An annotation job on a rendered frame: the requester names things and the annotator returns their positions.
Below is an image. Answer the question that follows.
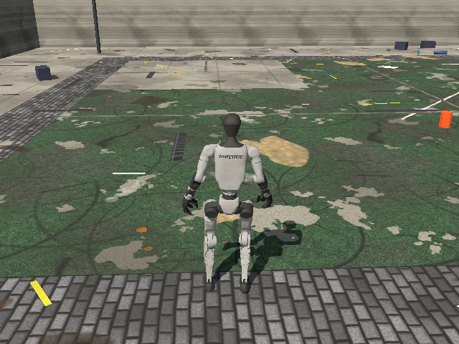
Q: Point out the robot left forearm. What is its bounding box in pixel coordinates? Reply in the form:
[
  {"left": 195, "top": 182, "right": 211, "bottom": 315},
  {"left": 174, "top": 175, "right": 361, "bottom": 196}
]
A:
[{"left": 184, "top": 172, "right": 201, "bottom": 200}]

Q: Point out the left robot foot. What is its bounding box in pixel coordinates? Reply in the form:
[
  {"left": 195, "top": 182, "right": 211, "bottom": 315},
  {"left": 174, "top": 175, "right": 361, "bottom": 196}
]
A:
[{"left": 203, "top": 274, "right": 214, "bottom": 292}]

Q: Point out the robot left upper arm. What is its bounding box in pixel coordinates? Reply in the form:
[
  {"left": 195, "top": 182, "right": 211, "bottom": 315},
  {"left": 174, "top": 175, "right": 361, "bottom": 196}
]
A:
[{"left": 194, "top": 144, "right": 217, "bottom": 183}]

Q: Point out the robot right forearm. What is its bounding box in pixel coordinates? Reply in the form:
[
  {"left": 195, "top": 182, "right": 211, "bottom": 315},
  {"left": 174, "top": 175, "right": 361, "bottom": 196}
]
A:
[{"left": 258, "top": 173, "right": 271, "bottom": 198}]

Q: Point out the right robot hand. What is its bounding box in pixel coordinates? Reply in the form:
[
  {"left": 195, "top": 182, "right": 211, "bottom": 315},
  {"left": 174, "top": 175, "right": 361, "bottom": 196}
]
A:
[{"left": 257, "top": 195, "right": 273, "bottom": 209}]

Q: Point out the robot torso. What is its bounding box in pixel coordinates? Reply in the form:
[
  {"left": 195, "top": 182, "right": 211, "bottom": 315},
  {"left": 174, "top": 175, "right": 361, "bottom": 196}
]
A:
[{"left": 214, "top": 141, "right": 247, "bottom": 215}]

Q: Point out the left robot hand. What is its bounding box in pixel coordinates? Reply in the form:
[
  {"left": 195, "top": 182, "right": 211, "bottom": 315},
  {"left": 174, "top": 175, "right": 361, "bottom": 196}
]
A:
[{"left": 182, "top": 197, "right": 198, "bottom": 215}]

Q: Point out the robot right upper arm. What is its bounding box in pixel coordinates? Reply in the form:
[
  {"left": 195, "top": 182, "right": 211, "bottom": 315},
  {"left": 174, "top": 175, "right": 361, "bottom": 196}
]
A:
[{"left": 246, "top": 145, "right": 265, "bottom": 183}]

